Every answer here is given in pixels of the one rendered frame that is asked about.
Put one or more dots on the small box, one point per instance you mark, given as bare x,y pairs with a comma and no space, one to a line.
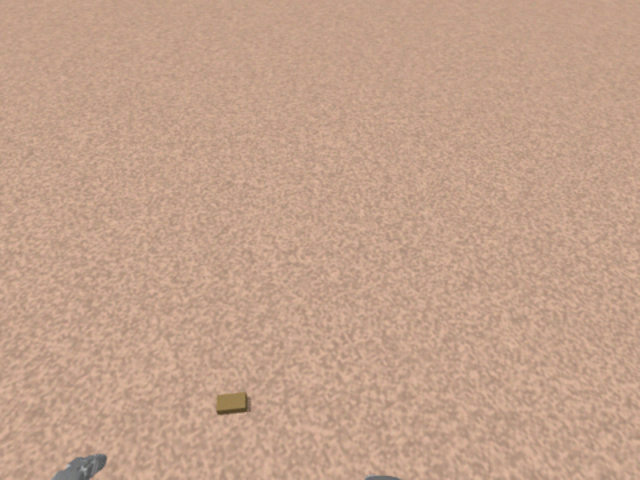
231,403

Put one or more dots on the left robot hand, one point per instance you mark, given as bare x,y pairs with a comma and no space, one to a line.
82,468

